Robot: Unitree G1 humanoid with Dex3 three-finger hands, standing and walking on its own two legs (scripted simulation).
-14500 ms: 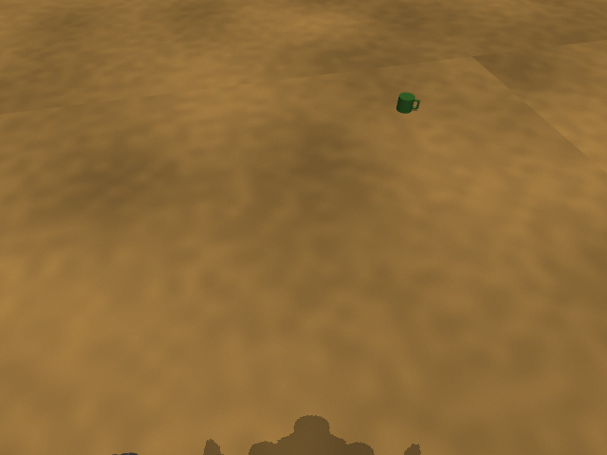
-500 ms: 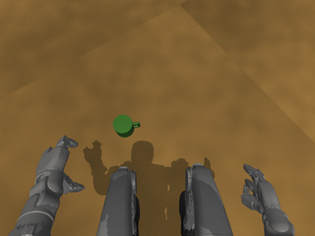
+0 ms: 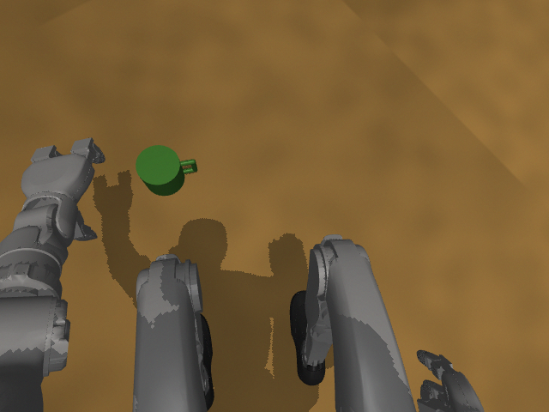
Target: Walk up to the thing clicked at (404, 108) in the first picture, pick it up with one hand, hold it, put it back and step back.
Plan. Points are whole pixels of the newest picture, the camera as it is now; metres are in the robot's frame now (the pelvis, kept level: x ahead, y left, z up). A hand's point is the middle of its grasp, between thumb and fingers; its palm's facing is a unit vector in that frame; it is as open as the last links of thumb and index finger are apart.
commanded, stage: rise first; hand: left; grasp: from above
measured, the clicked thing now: (169, 170) +0.56 +0.17 -0.37
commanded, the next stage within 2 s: none
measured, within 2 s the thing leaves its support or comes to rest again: neither
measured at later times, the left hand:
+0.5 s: hand (102, 177) +0.48 +0.26 -0.21, palm faces -0.45 -0.03 -0.89, open 14.1 cm
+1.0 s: hand (110, 171) +0.51 +0.26 -0.23, palm faces -0.45 -0.03 -0.89, open 14.1 cm
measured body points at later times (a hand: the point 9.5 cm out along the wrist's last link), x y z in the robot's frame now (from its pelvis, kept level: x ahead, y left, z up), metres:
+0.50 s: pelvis +0.01 +0.01 -0.04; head +0.26 +0.05 +0.33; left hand +0.50 +0.26 -0.16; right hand +0.04 -0.27 -0.15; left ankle +0.09 +0.12 -0.37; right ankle +0.11 -0.13 -0.37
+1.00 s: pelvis +0.02 +0.01 -0.06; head +0.27 +0.05 +0.31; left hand +0.52 +0.26 -0.18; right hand +0.03 -0.28 -0.16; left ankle +0.09 +0.12 -0.37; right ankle +0.11 -0.13 -0.37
